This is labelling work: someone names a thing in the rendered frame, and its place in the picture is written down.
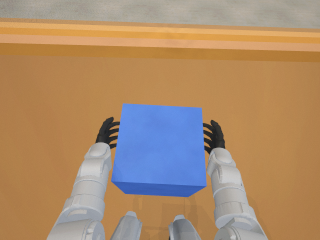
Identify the left robot hand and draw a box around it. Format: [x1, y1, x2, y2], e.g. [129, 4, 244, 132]
[95, 117, 120, 149]

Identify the robot left upper arm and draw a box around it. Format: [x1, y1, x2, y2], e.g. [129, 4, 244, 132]
[47, 218, 105, 240]

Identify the robot left thigh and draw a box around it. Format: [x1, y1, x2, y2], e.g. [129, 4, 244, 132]
[110, 215, 143, 240]

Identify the robot right forearm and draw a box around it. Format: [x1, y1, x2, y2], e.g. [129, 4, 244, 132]
[206, 147, 268, 239]

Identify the carton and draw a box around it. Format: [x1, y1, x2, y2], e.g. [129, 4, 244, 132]
[111, 103, 207, 197]

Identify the right robot hand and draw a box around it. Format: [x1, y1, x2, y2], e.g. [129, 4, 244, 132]
[203, 120, 226, 154]

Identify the robot right upper arm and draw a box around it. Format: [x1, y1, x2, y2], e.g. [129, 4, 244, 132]
[214, 225, 268, 240]

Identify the robot right thigh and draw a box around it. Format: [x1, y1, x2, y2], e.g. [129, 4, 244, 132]
[168, 218, 202, 240]

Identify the robot thigh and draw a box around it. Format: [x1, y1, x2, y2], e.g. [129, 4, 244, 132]
[168, 218, 202, 240]
[110, 215, 143, 240]

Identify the robot left forearm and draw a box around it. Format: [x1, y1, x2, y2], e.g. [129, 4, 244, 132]
[46, 142, 112, 240]

